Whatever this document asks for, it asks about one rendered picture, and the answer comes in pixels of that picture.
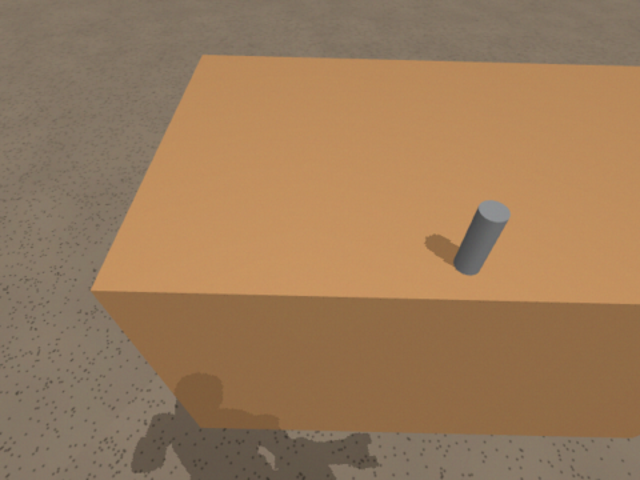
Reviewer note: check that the can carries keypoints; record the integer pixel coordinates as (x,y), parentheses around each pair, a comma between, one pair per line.
(482,234)

